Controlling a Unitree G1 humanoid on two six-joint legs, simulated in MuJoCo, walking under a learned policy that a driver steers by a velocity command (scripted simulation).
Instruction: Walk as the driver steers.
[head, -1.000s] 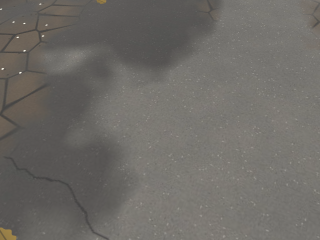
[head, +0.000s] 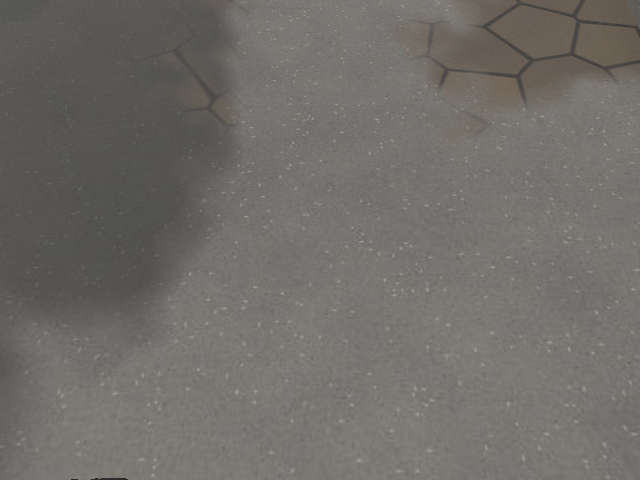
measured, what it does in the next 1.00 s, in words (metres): walks ahead: left foot, then right foot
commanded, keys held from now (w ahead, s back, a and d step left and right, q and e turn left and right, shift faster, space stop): w+e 0.24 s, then w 0.76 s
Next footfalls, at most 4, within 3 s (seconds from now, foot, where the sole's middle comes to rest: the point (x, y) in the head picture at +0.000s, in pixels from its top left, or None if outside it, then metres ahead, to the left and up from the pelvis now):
0.48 left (298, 467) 0.47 0.08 -0.75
1.00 right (435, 357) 0.69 -0.23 -0.75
1.52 left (351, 237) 1.04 -0.06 -0.75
2.06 right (457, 168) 1.26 -0.37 -0.75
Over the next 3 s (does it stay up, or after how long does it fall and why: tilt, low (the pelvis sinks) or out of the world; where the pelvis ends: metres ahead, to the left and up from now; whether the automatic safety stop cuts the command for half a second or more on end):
stays up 1.64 -0.26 0.03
